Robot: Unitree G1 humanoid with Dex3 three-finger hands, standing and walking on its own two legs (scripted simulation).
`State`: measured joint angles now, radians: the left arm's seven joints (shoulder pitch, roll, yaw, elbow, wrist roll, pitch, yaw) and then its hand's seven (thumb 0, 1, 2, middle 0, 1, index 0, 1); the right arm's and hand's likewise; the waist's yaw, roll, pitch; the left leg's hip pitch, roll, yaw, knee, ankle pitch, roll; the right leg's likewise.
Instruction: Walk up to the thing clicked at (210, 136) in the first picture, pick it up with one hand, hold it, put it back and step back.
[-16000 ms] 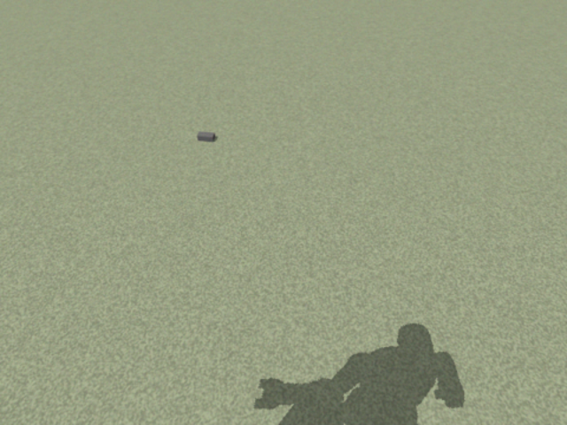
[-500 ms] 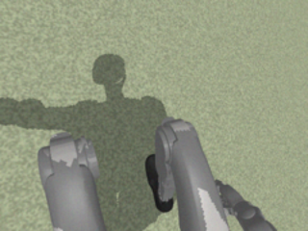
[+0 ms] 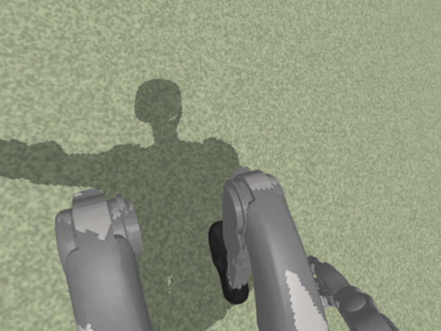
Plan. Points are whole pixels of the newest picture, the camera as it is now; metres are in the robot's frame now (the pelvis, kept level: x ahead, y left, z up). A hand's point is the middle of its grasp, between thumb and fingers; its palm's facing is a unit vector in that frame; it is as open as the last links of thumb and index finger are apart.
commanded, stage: rise first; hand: left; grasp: from above
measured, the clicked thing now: out of the picture +0.43 +0.43 -0.28
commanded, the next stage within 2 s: approach in 0.10 s
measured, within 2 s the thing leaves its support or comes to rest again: neither
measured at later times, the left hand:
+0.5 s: hand out of the picture +0.42 +0.43 -0.16, palm faces -0.41 -0.14 -0.90, open 11.4 cm
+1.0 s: hand out of the picture +0.41 +0.43 -0.17, palm faces -0.45 -0.17 -0.88, open 12.1 cm
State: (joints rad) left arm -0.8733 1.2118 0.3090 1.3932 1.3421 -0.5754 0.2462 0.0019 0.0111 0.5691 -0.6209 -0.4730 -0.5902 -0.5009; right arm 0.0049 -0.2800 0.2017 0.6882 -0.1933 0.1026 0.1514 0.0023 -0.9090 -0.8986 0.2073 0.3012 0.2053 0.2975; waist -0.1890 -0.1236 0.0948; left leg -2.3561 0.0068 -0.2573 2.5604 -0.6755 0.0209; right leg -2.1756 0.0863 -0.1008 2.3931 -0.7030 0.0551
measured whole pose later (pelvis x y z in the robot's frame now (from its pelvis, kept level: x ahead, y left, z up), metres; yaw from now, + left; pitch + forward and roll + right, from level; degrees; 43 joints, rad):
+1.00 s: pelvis +0.00 -0.01 +0.01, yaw +0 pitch +27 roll -15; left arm -0.96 1.20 0.25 1.44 1.33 -0.51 0.26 0.00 -0.18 0.70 -0.36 -0.74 -0.38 -0.71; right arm 0.07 -0.29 0.24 0.68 -0.20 0.04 0.14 0.00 -0.90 -0.89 0.21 0.30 0.21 0.30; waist -0.24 -0.13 0.12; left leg -2.36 0.00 -0.26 2.53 -0.68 0.00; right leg -2.19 0.07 -0.10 2.38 -0.70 0.08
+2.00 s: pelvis +0.00 +0.00 +0.01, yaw +0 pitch +28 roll -15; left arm -0.98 1.16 0.20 1.49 1.37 -0.44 0.29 0.00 -0.17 0.74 -0.36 -0.78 -0.38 -0.75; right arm 0.07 -0.30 0.21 0.65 -0.18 0.03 0.14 0.00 -0.90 -0.89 0.21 0.30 0.20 0.30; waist -0.26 -0.08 0.08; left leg -2.38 0.01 -0.24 2.52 -0.65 0.03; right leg -2.20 0.07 -0.09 2.36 -0.68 0.06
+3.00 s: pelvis +0.00 +0.00 -0.01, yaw -2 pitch +23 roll -17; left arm -0.95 1.24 0.20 1.64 1.36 -0.47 0.48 0.00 -0.52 0.98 -0.07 -0.99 -0.06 -0.99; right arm 0.01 -0.31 0.34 0.63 -0.26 -0.06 0.16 0.00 -0.90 -0.90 0.21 0.30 0.21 0.30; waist -0.30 -0.19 0.18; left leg -2.34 0.02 -0.30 2.61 -0.72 0.02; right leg -2.17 0.09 -0.14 2.41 -0.69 0.07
